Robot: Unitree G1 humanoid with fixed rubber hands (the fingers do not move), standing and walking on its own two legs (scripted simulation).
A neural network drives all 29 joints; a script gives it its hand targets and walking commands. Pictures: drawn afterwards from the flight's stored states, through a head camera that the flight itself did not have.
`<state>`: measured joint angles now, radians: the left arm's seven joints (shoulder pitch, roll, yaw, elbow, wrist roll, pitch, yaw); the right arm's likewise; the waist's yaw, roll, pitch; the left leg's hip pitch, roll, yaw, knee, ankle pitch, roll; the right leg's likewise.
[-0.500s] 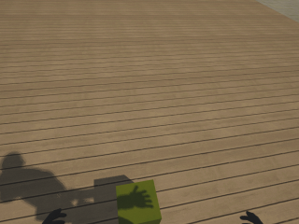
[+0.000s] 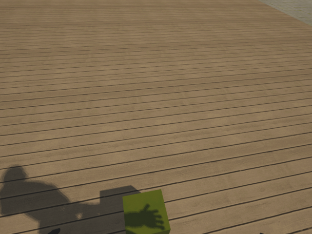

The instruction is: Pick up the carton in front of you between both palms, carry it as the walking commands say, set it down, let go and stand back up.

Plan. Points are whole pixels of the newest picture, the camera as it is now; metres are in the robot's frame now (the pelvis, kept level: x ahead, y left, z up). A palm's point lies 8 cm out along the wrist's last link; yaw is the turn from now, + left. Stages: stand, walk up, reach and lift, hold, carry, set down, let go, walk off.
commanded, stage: stand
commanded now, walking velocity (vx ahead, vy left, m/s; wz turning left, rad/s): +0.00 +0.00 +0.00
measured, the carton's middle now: (145, 219) +0.36 +0.05 -0.65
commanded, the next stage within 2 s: none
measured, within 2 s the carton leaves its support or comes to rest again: neither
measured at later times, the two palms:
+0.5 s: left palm out of the picture +0.08 +0.30 -0.11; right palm out of the picture +0.08 -0.31 -0.09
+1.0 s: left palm out of the picture +0.07 +0.30 -0.11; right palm out of the picture +0.08 -0.32 -0.09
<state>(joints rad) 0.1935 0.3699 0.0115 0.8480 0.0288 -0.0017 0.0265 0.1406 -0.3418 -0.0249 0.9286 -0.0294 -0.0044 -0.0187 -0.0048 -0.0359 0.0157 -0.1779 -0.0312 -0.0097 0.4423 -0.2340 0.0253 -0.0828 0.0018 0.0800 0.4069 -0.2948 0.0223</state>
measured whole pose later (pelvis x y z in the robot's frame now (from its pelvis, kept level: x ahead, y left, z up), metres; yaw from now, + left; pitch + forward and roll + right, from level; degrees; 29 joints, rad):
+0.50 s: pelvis -0.01 -0.01 +0.00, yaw +0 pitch -2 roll +0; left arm 0.17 0.38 0.01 0.96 0.02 -0.01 0.02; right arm 0.12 -0.37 -0.01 1.03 -0.02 -0.01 -0.01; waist -0.01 -0.03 0.02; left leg -0.16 -0.02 -0.02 0.39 -0.19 0.02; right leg -0.07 0.01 0.07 0.36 -0.25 0.02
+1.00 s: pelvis -0.01 -0.01 +0.00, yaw +1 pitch -2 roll +0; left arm 0.15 0.39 0.01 1.00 0.02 -0.01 0.01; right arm 0.11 -0.38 -0.01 1.06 -0.01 -0.01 -0.01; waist -0.01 -0.02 0.03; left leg -0.16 -0.02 -0.03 0.37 -0.17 0.01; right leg -0.06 0.01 0.06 0.33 -0.24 0.01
